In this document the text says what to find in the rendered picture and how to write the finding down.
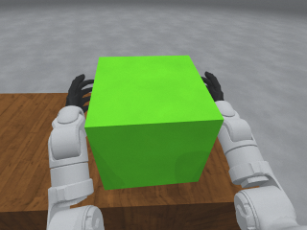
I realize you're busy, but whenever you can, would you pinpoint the left robot hand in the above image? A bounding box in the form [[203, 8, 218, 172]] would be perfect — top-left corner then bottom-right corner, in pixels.
[[65, 74, 94, 113]]

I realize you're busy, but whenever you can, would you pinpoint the left robot upper arm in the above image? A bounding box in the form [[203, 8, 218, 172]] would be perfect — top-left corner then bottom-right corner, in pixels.
[[48, 205, 105, 230]]

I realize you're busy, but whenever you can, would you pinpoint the right robot hand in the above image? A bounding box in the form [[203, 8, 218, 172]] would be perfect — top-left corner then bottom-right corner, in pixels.
[[201, 71, 224, 102]]

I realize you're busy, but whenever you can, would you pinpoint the right robot upper arm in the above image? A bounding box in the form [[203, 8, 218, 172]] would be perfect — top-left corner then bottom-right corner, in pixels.
[[234, 185, 307, 230]]

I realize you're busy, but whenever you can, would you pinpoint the pedestal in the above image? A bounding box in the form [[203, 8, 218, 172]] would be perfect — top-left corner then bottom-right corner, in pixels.
[[0, 92, 260, 230]]

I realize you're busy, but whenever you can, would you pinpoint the left robot forearm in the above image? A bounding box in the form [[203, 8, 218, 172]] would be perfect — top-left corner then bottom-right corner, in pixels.
[[46, 105, 94, 230]]

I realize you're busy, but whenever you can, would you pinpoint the carton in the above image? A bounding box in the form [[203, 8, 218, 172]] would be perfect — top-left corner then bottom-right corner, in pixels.
[[84, 56, 224, 191]]

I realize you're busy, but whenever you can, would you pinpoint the right robot forearm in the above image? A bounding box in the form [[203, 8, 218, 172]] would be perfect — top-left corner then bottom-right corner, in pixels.
[[215, 101, 297, 222]]

